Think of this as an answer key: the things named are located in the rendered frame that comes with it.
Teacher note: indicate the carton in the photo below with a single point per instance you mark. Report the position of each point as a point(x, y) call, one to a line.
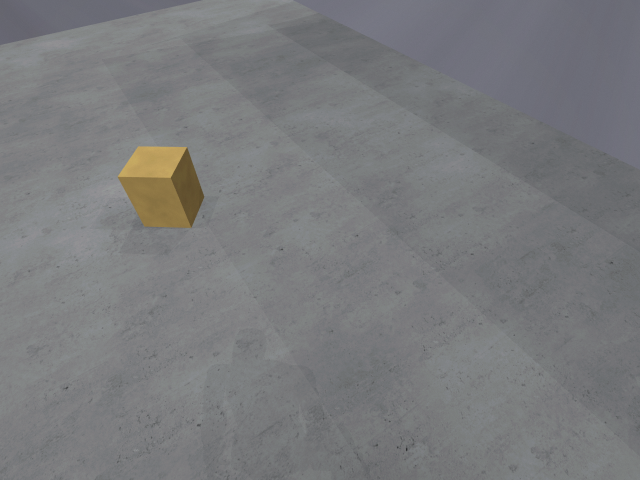
point(163, 187)

